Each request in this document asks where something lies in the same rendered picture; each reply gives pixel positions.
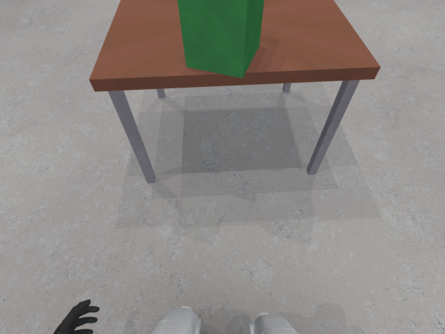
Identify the robot thigh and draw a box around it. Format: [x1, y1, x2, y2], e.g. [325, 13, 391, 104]
[149, 308, 201, 334]
[249, 315, 298, 334]

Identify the right robot thigh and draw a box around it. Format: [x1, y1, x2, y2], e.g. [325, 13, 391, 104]
[249, 315, 298, 334]

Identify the left robot thigh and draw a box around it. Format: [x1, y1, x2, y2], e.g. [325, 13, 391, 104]
[149, 308, 201, 334]

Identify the robot left hand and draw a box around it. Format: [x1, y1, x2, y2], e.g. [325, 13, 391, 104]
[54, 299, 99, 334]

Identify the carton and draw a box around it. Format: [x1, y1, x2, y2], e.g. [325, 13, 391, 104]
[177, 0, 264, 78]

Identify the table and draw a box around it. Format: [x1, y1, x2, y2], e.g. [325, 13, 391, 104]
[89, 0, 381, 183]

